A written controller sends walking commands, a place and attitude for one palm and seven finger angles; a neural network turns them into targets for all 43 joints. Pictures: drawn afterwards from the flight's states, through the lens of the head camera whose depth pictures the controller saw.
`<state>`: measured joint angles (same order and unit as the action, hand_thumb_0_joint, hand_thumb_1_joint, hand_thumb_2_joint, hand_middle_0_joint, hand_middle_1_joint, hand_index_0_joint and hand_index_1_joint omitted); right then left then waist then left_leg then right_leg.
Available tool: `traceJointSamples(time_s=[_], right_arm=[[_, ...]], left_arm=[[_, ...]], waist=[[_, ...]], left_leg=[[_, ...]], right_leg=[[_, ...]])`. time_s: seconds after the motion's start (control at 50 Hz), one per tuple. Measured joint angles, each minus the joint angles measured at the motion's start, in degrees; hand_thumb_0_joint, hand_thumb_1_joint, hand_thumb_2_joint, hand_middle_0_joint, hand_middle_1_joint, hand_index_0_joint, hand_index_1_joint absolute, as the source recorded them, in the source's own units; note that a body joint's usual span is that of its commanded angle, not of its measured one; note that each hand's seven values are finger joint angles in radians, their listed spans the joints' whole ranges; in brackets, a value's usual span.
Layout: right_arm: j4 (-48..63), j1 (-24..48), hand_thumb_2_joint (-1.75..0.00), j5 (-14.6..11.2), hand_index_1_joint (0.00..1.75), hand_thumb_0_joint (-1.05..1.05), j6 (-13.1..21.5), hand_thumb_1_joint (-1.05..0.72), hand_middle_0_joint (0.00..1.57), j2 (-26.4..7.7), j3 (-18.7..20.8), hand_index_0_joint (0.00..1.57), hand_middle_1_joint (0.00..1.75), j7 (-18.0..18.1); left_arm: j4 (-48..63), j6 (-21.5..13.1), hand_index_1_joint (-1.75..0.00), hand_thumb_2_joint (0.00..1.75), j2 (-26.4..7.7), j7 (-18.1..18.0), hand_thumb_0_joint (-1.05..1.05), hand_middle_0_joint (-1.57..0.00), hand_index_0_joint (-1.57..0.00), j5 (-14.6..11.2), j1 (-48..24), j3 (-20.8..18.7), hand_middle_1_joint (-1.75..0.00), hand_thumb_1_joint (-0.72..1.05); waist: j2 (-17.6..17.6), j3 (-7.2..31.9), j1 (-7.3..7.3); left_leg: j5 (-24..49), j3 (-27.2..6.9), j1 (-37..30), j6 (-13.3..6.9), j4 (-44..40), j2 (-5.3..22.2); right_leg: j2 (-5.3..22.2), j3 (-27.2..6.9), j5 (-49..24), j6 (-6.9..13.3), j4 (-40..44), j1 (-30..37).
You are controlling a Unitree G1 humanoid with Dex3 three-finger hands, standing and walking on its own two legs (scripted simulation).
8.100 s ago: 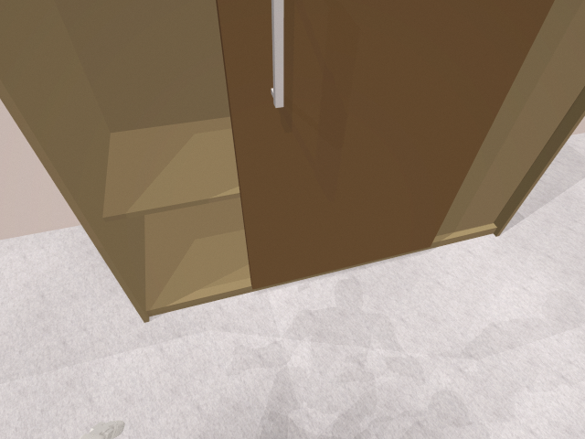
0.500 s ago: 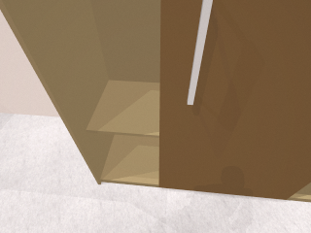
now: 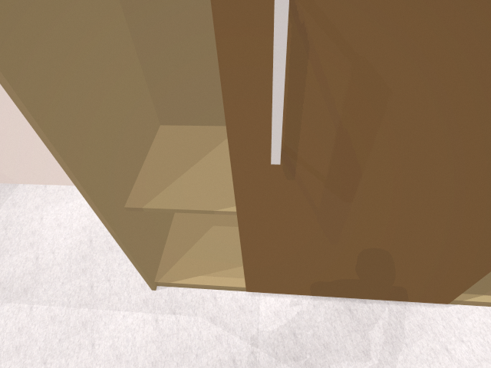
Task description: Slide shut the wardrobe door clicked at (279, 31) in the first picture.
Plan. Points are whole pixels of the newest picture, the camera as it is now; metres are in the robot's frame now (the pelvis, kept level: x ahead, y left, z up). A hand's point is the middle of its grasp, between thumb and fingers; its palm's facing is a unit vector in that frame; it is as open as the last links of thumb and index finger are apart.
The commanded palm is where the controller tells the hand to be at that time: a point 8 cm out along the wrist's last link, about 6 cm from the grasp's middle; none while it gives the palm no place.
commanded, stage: come to a stop and stand still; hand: right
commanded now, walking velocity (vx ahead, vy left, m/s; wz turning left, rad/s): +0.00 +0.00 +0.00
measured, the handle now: (278, 84) +0.49 -0.04 +0.22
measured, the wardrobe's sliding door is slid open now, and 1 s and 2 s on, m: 0.39 0.39 0.39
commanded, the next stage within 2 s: look again from close up in 0.16 s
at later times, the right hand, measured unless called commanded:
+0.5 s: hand out of the picture -0.02 -0.14 -0.18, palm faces +0.00 +0.98 -0.18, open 7.4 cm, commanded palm none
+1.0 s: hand out of the picture -0.01 -0.10 -0.18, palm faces +0.01 +0.99 -0.17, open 7.4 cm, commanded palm none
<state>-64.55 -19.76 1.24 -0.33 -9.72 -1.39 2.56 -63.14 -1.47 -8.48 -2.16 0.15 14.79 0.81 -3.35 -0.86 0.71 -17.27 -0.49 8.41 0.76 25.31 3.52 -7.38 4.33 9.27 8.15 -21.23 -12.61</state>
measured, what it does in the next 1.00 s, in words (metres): shifts its weight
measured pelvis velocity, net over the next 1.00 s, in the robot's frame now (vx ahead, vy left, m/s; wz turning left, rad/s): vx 0.02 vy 0.06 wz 0.00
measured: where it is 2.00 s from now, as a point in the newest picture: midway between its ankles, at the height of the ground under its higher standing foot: outside the picture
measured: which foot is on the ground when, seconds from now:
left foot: down 0.00-1.00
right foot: down 0.00-1.00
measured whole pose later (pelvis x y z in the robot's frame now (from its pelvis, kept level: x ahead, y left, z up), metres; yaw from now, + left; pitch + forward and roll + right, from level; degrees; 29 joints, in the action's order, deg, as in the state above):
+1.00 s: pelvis +0.02 +0.06 +0.00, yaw +0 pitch +0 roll -1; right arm -64.0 -18.5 0.8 1.2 -7.8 -1.7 2.6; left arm -65.4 -1.2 -8.6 -1.9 0.2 15.0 1.3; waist -1.4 -1.2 0.1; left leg -17.9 1.0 6.2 -1.0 24.0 -0.2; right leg -3.7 2.4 11.3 3.5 -22.9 -11.8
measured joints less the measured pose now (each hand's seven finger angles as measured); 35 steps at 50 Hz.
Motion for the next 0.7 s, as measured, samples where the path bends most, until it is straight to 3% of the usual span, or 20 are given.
traceJointSamples(time_s=[0.36, 0.7], right_arm=[[-0.08, 0.57, -0.90, 0.04, 0.30, 0.00, 0.49, -0.91, 0.19, 0.04, 0.25, 0.20, 0.30, 0.09], [0.35, 1.00, -0.90, -0.31, 0.30, 0.00, 1.21, -0.91, 0.19, 1.74, -0.28, 0.20, 0.30, -0.02]], left_arm=[[-1.66, 0.36, -0.30, 0.90, 0.04, 0.48, 0.01, -0.20, -0.20, 0.06, 0.88, 0.02, -0.30, 0.91], [-2.16, 0.28, -0.30, 0.90, 0.14, 0.55, 0.01, -0.20, -0.20, 0.04, 0.91, 0.19, -0.30, 0.91]], waist=[[1.37, 0.37, -0.40], [1.98, -0.03, -0.67]], left_leg=[[0.53, -0.07, -0.38, 1.50, -0.84, -0.41], [0.08, 0.84, -1.14, -0.34, -1.07, -2.46]], right_leg=[[0.49, -0.11, -0.57, -0.93, 1.34, 0.71], [2.51, -1.09, 0.82, -3.08, -0.59, 0.43]])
